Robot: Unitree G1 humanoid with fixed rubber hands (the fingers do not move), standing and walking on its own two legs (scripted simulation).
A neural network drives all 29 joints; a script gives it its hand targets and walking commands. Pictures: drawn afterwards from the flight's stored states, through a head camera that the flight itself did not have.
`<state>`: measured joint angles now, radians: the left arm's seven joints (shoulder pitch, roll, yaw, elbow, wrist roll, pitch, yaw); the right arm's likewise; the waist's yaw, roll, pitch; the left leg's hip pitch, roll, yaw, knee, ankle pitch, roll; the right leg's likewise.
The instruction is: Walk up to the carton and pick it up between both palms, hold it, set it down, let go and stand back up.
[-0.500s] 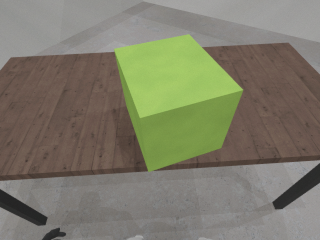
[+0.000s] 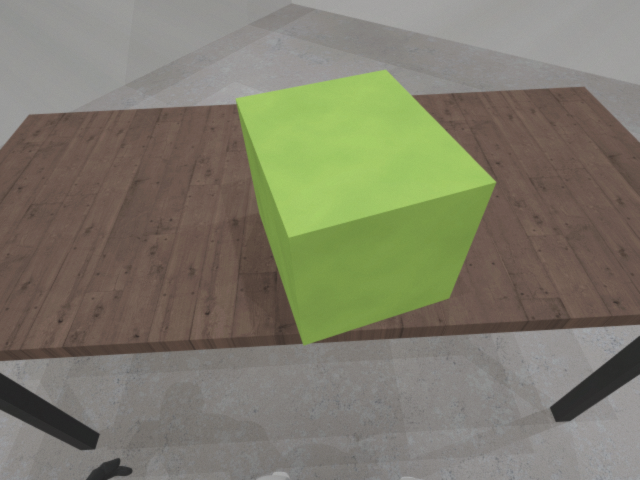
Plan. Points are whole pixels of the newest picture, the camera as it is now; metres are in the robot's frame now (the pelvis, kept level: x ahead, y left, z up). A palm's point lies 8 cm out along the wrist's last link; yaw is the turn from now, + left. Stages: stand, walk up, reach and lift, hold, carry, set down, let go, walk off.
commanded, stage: walk up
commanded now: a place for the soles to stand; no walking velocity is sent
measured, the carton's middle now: (346, 202) +0.51 -0.03 +0.07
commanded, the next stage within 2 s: reach and lift in 0.96 s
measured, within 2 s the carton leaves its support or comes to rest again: neither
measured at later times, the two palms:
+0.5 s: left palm out of the picture +0.14 +0.27 -0.08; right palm out of the picture +0.07 -0.35 -0.08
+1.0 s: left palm out of the picture +0.13 +0.28 -0.08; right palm out of the picture +0.06 -0.34 -0.08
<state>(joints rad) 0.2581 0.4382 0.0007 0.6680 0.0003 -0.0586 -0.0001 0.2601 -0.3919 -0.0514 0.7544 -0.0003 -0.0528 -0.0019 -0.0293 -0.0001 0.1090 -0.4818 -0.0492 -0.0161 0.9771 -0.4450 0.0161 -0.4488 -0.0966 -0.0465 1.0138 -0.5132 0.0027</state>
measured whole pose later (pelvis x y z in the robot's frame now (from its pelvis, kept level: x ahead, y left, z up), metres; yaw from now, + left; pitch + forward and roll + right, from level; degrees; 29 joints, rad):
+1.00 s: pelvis -0.01 -0.02 +0.00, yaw -1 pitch -3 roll +1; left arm 0.21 0.43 0.00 0.67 0.00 0.04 0.00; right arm 0.27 -0.39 -0.05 0.81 0.00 -0.12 -0.03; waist -0.03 -0.04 0.10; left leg -0.48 -0.01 -0.02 0.96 -0.42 0.00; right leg -0.46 -0.06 -0.05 1.01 -0.50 -0.03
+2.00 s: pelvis -0.06 -0.07 +0.01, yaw -3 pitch -10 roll +5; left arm 0.14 0.19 0.07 0.33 0.00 0.22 0.14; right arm 0.20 -0.38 -0.07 0.47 0.09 -0.08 0.12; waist -0.02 -0.08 0.10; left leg -0.32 0.00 -0.02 0.78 -0.29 -0.01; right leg -0.36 -0.04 -0.05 0.94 -0.42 -0.08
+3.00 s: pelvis +0.00 -0.09 +0.03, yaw -3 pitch -3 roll +5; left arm 0.18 0.05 -0.01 0.00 0.00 0.20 0.29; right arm 0.11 -0.40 0.01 0.29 0.28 -0.13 0.15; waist 0.01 -0.04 0.04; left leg -0.30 0.02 -0.02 0.62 -0.27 -0.01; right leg -0.36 -0.01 -0.05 0.80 -0.40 -0.09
